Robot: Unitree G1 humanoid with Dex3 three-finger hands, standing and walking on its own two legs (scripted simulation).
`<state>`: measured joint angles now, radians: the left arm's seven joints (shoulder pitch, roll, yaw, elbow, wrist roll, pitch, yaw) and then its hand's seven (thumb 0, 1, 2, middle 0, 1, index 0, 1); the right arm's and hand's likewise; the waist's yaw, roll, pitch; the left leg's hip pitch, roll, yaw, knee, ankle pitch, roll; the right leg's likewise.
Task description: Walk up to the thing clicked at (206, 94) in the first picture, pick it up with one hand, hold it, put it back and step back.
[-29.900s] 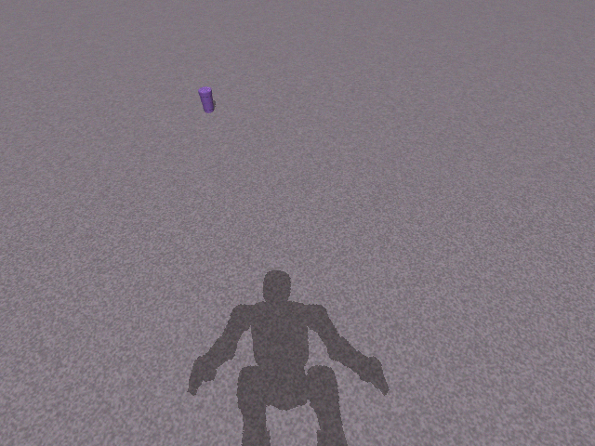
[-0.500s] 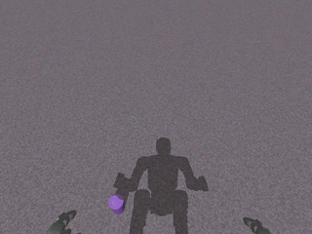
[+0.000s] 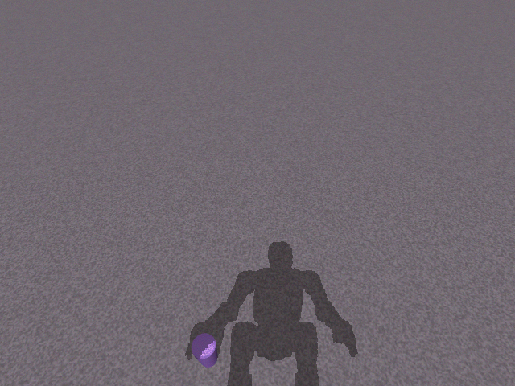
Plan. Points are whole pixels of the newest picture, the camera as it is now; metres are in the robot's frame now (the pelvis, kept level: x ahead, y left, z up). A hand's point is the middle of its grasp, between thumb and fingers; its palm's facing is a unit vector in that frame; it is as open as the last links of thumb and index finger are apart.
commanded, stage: stand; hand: left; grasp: from the side
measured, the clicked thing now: (206, 352) +0.39 +0.21 -0.71
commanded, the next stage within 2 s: step back in 1.52 s
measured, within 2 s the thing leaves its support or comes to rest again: neither
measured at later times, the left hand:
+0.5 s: hand out of the picture +0.06 +0.24 -0.15, palm faces -0.02 -0.94 -0.34, open 7.4 cm
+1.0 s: hand out of the picture +0.08 +0.24 -0.15, palm faces -0.04 -0.94 -0.34, open 7.4 cm
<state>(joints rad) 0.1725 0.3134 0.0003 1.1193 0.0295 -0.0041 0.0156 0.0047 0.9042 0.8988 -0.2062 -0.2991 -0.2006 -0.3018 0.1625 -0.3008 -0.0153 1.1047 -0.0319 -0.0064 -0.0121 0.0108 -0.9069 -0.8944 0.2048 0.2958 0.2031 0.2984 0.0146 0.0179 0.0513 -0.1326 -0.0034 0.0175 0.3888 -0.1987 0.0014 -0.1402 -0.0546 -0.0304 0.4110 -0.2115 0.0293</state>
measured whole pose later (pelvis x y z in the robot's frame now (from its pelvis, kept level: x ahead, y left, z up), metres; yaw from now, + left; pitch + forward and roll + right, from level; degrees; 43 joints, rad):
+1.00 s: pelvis +0.01 -0.01 +0.00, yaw -1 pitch -3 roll +0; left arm 0.10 0.33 0.00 1.17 0.02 -0.01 0.00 0.00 0.90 0.90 -0.21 -0.30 -0.20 -0.30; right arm 0.12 -0.33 0.00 1.15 -0.02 -0.02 -0.01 0.01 -0.91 -0.89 0.20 0.30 0.20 0.30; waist 0.00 0.01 0.05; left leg -0.10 0.02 0.03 0.31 -0.17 -0.01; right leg -0.11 -0.03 -0.02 0.32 -0.17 0.02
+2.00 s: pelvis -0.06 +0.03 -0.03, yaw -1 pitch -2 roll +0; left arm 0.01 0.43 0.06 0.88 0.02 0.06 0.04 0.00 0.91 0.90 -0.21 -0.30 -0.20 -0.30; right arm 0.16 -0.37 -0.06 0.94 -0.03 0.03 0.01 0.01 -0.91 -0.89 0.20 0.30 0.20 0.30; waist -0.03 -0.06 0.19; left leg -0.31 -0.03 -0.02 0.73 -0.39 0.03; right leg -0.49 0.07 0.17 1.01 -0.54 -0.02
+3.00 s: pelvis -0.33 +0.00 -0.03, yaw -6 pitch -3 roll -2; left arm 0.20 0.38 0.09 0.86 0.03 0.04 0.00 0.00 0.91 0.90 -0.21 -0.30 -0.20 -0.30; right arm 0.10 -0.40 -0.05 0.79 -0.02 0.04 -0.01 0.01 -0.90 -0.89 0.21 0.30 0.21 0.30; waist 0.02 0.04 0.19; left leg -0.45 0.08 -0.04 0.71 -0.21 -0.02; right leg -0.22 0.05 0.05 0.67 -0.40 0.00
